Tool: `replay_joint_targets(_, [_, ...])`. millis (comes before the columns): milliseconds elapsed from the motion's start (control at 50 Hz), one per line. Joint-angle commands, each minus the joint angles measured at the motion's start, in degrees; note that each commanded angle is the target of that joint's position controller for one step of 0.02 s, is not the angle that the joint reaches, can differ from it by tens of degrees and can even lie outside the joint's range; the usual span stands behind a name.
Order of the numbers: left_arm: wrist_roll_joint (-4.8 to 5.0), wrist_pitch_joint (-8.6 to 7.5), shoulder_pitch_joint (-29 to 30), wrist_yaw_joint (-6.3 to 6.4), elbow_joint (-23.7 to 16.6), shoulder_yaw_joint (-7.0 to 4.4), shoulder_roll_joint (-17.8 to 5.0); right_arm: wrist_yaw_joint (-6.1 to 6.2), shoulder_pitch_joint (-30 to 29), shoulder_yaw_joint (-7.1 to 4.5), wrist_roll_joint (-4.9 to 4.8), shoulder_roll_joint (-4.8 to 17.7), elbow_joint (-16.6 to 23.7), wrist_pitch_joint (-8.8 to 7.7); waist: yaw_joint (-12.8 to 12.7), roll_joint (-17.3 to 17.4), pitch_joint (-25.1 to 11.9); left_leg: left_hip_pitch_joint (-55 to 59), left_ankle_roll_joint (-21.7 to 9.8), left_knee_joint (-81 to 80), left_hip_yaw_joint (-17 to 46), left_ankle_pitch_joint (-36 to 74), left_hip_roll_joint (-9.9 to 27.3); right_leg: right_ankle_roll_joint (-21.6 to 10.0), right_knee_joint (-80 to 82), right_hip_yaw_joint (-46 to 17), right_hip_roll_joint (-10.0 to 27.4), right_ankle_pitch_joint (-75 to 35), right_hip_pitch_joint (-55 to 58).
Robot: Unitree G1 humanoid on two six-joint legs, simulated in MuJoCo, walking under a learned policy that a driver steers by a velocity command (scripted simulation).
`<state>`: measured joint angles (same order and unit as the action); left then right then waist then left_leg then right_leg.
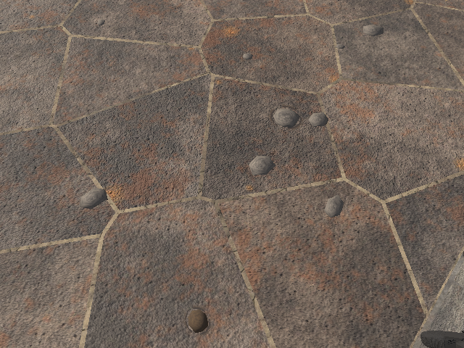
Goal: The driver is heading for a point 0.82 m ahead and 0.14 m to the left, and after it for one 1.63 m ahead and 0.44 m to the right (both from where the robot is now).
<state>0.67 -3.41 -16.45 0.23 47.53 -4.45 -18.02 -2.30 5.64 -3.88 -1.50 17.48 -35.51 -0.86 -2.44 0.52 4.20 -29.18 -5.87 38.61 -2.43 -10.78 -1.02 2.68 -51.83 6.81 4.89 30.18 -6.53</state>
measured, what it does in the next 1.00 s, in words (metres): walks ahead, turning left: right foot, then left foot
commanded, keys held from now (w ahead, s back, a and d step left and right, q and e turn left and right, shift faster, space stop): w+q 0.34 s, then q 0.30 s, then no key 0.36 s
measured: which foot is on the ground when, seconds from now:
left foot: down 0.00-0.44, up 0.46-0.86, down 0.88-1.00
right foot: up 0.00-0.42, down 0.44-0.88, up 0.90-1.00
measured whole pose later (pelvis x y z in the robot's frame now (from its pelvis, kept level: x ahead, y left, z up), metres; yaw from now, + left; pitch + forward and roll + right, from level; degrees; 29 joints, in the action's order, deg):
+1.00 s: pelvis +0.36 +0.04 +0.02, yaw +29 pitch +1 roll -1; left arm -0.2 0.4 -8.0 -0.2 47.8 -2.7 -18.0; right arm 0.4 7.5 -1.3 1.4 14.4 -35.6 1.3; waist -1.4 -2.3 2.7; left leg -17.0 -1.9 28.5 1.0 -12.2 -0.7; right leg 4.2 -45.3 1.7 2.7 29.1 -20.2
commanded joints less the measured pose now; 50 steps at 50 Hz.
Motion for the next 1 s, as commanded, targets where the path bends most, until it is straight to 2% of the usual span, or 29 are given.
replay_joint_targets(20, [2.06,-4.27,6.65,-0.91,-9.42,-0.64,-8.19,0.30,16.28,-3.36,0.38,11.01,0.40,-1.92,9.16,6.16,-14.96,44.64,-14.35,-23.75,41.84,-14.28,18.53,-2.75,-26.11,-11.60,-2.91,-2.12,-42.27])
replay_joint_targets(40, [1.18,-4.75,6.85,-0.45,-9.13,-0.32,-7.24,0.37,13.17,-2.86,0.40,9.59,0.51,-2.38,6.61,1.61,-10.86,36.76,-12.43,-23.15,35.42,-7.68,16.18,-3.28,-21.26,-11.64,-0.42,-7.13,-39.62])
replay_joint_targets(60, [-0.50,-4.73,6.41,0.01,-8.46,-0.57,-7.30,0.55,9.68,-2.33,0.56,7.88,0.99,-2.41,4.30,0.57,-8.14,29.68,-11.06,-23.14,29.74,-0.05,13.85,-2.87,-16.28,-11.73,1.18,-10.16,-35.54])
replay_joint_targets(80, [-1.00,-4.22,5.21,-0.04,-8.20,-0.83,-7.54,0.85,7.88,-1.90,1.33,6.95,1.87,-2.50,2.49,2.11,-7.66,25.21,-10.70,-24.02,26.85,5.34,12.41,-2.57,-14.01,-12.26,2.12,-12.33,-31.53])
replay_joint_targets(100, [-1.25,-3.64,4.73,-0.11,-8.16,-0.89,-7.20,1.06,7.27,-1.87,1.48,6.83,2.14,-2.58,1.82,2.38,-7.53,22.99,-10.88,-24.97,25.53,8.82,11.66,-1.91,-12.10,-12.00,2.06,-13.41,-29.71])
replay_joint_targets(140, [-1.71,-2.63,5.19,-0.08,-8.19,-0.54,-5.53,1.69,8.27,-2.05,1.13,7.56,1.40,-2.89,1.56,1.60,-6.72,19.56,-11.24,-25.79,21.86,14.99,10.53,-0.24,-7.70,-10.77,1.33,-15.92,-28.76])
replay_joint_targets(180, [-1.80,-2.18,9.19,0.00,-9.46,-0.04,-4.21,2.47,10.28,-2.38,0.82,8.71,0.30,-2.89,2.65,1.35,-5.00,18.26,-10.44,-26.10,19.41,16.54,9.11,1.20,-0.53,-10.34,0.26,-21.98,-30.17])
replay_joint_targets(240, [-1.41,-2.46,15.49,-0.52,-10.97,0.73,-2.52,3.20,12.57,-2.44,0.41,8.86,-1.07,-2.40,5.01,3.19,-3.78,16.58,-7.55,-25.36,17.11,11.80,6.24,1.68,12.44,-10.19,-2.28,-32.73,-27.20])
replay_joint_targets(320, [-0.47,-3.30,21.36,-1.62,-12.84,0.78,-3.08,3.52,16.16,-2.61,-0.07,9.11,-3.15,-1.86,7.12,4.04,-2.65,18.21,-6.22,-23.10,20.74,7.24,7.37,0.75,21.14,-10.86,-4.51,-36.42,-23.78])
replay_joint_targets(380, [-0.92,-3.95,20.83,-2.03,-13.07,-0.05,-4.90,4.08,16.37,-2.71,0.04,8.69,-3.74,-0.81,6.12,5.50,-2.79,23.59,-4.61,-16.31,24.77,13.27,7.99,-1.06,25.37,-11.64,-5.93,-31.17,-22.18])
replay_joint_targets(420, [-1.48,-4.52,14.99,-1.60,-11.73,-0.96,-6.18,4.36,14.14,-2.64,0.10,8.04,-2.82,-0.12,2.85,7.05,-5.98,24.67,-1.94,-8.46,25.23,22.51,5.69,-3.37,28.62,-9.99,-6.74,-31.71,-14.14])
replay_joint_targets(440, [-2.33,-4.84,9.63,-1.27,-11.17,-1.51,-7.83,4.23,12.85,-1.97,0.36,6.15,-1.58,-0.14,0.02,5.94,-11.53,21.39,0.42,0.55,23.29,22.25,2.61,-6.09,28.63,-11.98,-2.52,-39.41,-2.80])
replay_joint_targets(460, [-3.26,-4.60,2.60,-0.83,-10.83,-2.26,-11.72,4.24,15.34,-0.86,1.69,2.77,0.06,-0.26,-0.68,-4.13,-20.79,10.02,3.78,17.84,18.29,0.12,-2.49,-10.90,22.89,-22.84,10.29,-59.74,15.59])
replay_joint_targets(480, [-2.44,-3.16,0.17,-1.31,-9.26,-2.40,-11.93,3.83,26.07,-0.26,0.44,2.51,-0.19,-0.34,2.90,-20.04,-29.76,-5.17,6.62,32.59,14.67,-32.54,-7.41,-21.14,24.09,-43.76,22.95,-58.67,29.72])
replay_joint_targets(500, [-1.13,-2.13,2.47,-1.24,-10.89,-1.45,-7.27,3.94,25.21,-1.65,-0.24,8.76,-2.06,0.25,1.99,-11.48,-25.88,-8.33,8.07,38.54,15.41,-27.36,-1.90,-19.37,26.42,-42.29,21.32,-46.61,24.12])
replay_joint_targets(520, [-1.02,-1.30,5.42,-0.74,-11.86,-0.49,-4.18,4.09,17.79,-2.47,-0.27,11.08,-0.80,1.08,0.38,-7.44,-17.78,-10.27,9.13,39.21,12.28,-23.01,-0.41,-16.82,27.85,-32.72,17.77,-43.75,16.53])
replay_joint_targets(540, [-1.32,-0.55,8.58,-0.51,-11.86,0.13,-3.20,4.42,14.58,-2.70,0.07,10.88,-0.18,1.99,1.22,-4.30,-12.80,-9.32,9.98,37.58,10.42,-20.23,1.34,-15.64,29.41,-26.47,14.70,-44.16,8.63])
replay_joint_targets(560, [-1.43,-0.09,10.67,-0.36,-11.46,0.27,-3.02,4.60,13.45,-2.87,0.41,10.09,0.61,2.77,2.58,-4.73,-9.28,-7.76,10.24,34.98,9.66,-18.50,3.01,-15.21,30.86,-22.60,12.68,-43.10,2.16])
replay_joint_targets(600, [-2.15,-0.01,12.36,-0.18,-10.32,-0.17,-4.32,4.59,14.79,-2.10,0.10,6.06,0.86,3.85,4.22,-8.16,-6.45,-1.97,10.41,29.03,6.51,-16.09,3.64,-14.96,34.97,-15.58,9.53,-42.51,-6.53])
replay_joint_targets(620, [-2.18,-0.10,12.52,-0.09,-9.77,-0.47,-5.02,4.62,14.31,-1.72,0.23,4.75,1.36,3.91,4.14,-8.84,-6.68,-1.60,10.58,26.29,5.64,-15.14,3.85,-15.81,35.78,-13.88,9.89,-45.27,-6.50])
replay_joint_targets(700, [-1.17,0.65,13.25,0.23,-8.23,-1.18,-6.99,3.84,10.96,-0.94,1.09,3.70,2.71,3.58,3.42,-6.63,-11.09,3.28,9.74,14.73,5.20,-7.55,4.89,-17.21,35.99,-10.05,11.61,-48.38,-4.16])
replay_joint_targets(800, [0.26,2.03,12.14,-0.50,-5.85,-1.27,-8.78,2.69,6.37,-0.86,1.28,4.74,3.98,3.80,2.16,-7.15,-9.39,9.25,7.63,1.35,3.20,-5.15,3.08,-15.58,34.51,-8.88,11.70,-37.40,-3.19])
replay_joint_targets(840, [1.08,2.36,12.51,-0.59,-4.82,-0.81,-8.34,2.38,7.60,-1.01,1.50,4.67,3.26,3.51,3.77,-6.83,-8.82,15.81,5.58,-9.87,1.46,0.85,1.48,-12.87,30.66,-8.25,10.27,-31.83,-4.49])
replay_joint_targets(860, [0.98,2.28,10.25,-0.72,-3.55,-0.02,-6.25,2.55,7.96,-1.35,1.78,5.88,3.07,3.34,3.88,-5.26,-8.75,21.31,3.96,-15.31,3.06,6.09,1.93,-9.64,27.73,-7.06,8.24,-27.92,-7.23])
replay_joint_targets(880, [-0.97,1.96,7.57,-1.11,-3.24,1.32,-2.72,3.24,8.51,-1.99,2.09,9.61,3.77,3.31,2.47,3.43,-11.45,28.48,1.41,-17.82,13.49,21.39,10.85,-4.47,19.59,-2.47,3.78,-18.13,-11.58])
replay_joint_targets(900, [-2.21,1.87,5.23,-1.25,-3.91,2.28,-0.34,3.68,4.40,-1.37,3.39,10.82,5.47,3.39,-0.44,13.57,-11.73,27.14,-7.37,-17.99,24.14,24.48,20.20,0.04,14.21,-0.90,-1.83,-1.61,-17.29])
replay_joint_targets(920, [-1.73,2.43,9.95,-0.71,-4.27,1.38,-4.37,3.28,5.02,-0.69,3.73,7.18,4.94,2.64,3.87,10.30,-11.21,23.98,-10.82,-18.94,24.37,21.82,19.77,1.47,7.92,-5.49,-1.29,3.38,-17.54])
replay_joint_targets(940, [-0.84,2.81,10.39,-0.60,-4.39,0.79,-5.76,2.99,4.54,-0.18,3.82,6.27,3.68,1.81,3.29,10.14,-10.15,23.51,-10.20,-19.01,22.01,22.20,18.23,1.64,3.98,-6.78,-1.28,3.83,-19.00])
replay_joint_targets(1000, [-0.89,3.88,7.46,0.10,-2.01,0.07,-6.24,2.97,0.96,-0.16,2.56,6.47,2.18,0.69,1.68,7.86,-9.45,21.58,-7.21,-17.49,16.41,28.07,15.04,2.62,1.28,-8.49,-0.60,-0.54,-17.56])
